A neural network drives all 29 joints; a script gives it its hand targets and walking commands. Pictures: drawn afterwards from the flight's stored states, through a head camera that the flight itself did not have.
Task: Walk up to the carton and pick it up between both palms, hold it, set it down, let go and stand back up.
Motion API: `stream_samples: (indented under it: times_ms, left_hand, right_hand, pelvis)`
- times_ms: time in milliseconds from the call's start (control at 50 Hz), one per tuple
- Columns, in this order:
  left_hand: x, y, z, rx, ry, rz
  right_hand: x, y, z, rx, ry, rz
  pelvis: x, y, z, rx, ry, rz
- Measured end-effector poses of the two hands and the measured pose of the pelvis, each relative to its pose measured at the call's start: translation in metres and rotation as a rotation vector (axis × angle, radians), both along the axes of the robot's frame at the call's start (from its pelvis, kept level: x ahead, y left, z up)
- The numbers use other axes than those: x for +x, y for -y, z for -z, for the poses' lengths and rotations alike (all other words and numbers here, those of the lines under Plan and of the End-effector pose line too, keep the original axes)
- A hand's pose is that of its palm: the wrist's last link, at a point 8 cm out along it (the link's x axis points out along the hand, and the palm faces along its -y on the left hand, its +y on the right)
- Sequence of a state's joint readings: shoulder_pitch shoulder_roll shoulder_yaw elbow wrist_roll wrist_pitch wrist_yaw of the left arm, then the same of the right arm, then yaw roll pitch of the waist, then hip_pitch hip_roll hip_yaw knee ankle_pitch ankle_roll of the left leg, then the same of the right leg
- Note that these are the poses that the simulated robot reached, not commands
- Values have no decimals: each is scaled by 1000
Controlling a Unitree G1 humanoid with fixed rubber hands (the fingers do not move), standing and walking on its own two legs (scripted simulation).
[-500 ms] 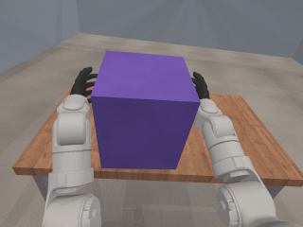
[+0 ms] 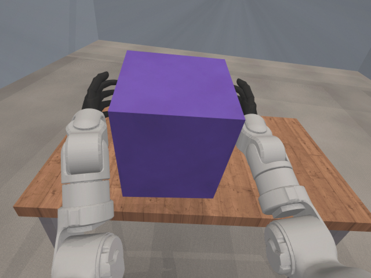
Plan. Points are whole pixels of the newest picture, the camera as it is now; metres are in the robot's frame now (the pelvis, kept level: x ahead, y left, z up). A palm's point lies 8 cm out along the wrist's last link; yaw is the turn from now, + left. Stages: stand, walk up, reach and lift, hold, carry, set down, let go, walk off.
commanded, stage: hold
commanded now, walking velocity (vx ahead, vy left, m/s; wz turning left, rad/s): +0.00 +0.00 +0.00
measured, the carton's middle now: (172, 129) +0.39 +0.01 +0.20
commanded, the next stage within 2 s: set down in 1.76 s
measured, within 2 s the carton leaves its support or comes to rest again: neither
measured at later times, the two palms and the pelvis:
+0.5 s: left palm (96, 123) +0.34 +0.16 +0.24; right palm (247, 126) +0.36 -0.14 +0.23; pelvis -0.01 +0.00 +0.00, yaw +0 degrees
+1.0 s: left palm (95, 113) +0.35 +0.16 +0.25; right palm (245, 116) +0.37 -0.14 +0.24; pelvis +0.00 +0.00 +0.00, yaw +0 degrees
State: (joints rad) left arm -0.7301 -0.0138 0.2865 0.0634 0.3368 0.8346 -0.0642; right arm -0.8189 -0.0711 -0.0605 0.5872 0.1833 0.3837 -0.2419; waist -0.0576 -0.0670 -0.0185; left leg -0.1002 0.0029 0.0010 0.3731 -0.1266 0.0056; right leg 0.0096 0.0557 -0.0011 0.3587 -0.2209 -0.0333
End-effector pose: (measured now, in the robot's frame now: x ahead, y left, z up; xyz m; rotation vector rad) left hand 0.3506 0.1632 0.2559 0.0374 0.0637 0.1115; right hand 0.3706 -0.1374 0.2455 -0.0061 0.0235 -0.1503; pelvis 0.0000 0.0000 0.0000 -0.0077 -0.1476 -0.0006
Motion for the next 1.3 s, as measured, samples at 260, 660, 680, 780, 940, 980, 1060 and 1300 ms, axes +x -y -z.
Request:
stream_samples:
  times_ms: [260,660,680,780,940,980,1060,1300]
  left_hand:
    - [-4,7,-4,17,26,5]
    - [-14,-2,5,9,-30,5]
    - [-12,-2,8,11,-46,7]
    - [-6,0,22,6,-101,15]
    - [-2,-1,-2,-21,14,-7]
    - [-1,0,-1,-4,5,-3]
    - [4,3,12,22,-67,9]
    - [-7,5,-4,34,18,5]
  right_hand:
    - [-5,7,1,9,26,6]
    - [-15,-2,5,-4,-25,4]
    - [-15,-2,7,-6,-42,4]
    - [-10,0,21,-7,-96,11]
    - [-2,-1,-1,0,17,-2]
    - [-1,-1,-1,0,7,-1]
    - [2,3,12,-3,-65,4]
    - [-8,5,-2,7,20,4]
  pelvis:
    - [3,2,0,2,15,0]
    - [-11,-3,1,-3,29,0]
    - [-11,-3,1,-3,29,0]
    - [-10,-3,1,-3,21,0]
    - [-2,-1,0,-1,-3,0]
    - [-1,0,0,0,0,0]
    - [2,1,0,2,13,0]
    - [1,2,0,2,25,0]
